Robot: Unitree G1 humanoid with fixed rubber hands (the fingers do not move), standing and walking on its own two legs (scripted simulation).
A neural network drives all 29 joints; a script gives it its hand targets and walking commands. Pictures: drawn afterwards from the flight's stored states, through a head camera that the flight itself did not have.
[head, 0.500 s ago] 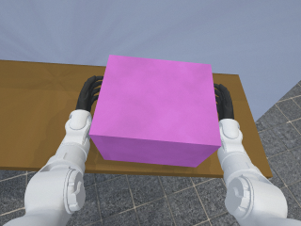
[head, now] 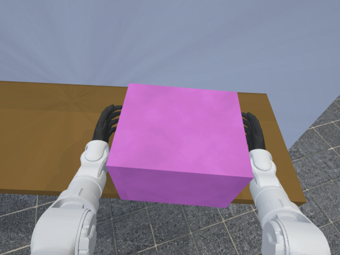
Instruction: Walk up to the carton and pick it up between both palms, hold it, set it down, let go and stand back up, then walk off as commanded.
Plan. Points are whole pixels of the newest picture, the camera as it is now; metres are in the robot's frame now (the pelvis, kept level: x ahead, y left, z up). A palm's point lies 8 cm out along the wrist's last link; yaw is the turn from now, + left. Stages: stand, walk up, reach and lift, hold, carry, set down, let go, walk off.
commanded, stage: reach and lift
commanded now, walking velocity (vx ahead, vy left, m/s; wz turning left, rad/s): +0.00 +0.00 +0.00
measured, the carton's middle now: (178, 146) +0.40 -0.01 +0.00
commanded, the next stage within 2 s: none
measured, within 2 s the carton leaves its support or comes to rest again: leaves its support in 0.02 s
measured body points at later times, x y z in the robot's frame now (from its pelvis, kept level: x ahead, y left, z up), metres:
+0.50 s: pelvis -0.02 +0.00 +0.00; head -0.01 +0.02 +0.45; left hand +0.41 +0.18 +0.11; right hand +0.39 -0.20 +0.11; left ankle +0.03 +0.11 -0.74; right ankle -0.04 -0.10 -0.74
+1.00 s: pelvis +0.00 -0.01 +0.01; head -0.02 +0.02 +0.45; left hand +0.38 +0.19 +0.14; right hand +0.38 -0.20 +0.13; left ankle +0.03 +0.11 -0.74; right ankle -0.04 -0.10 -0.74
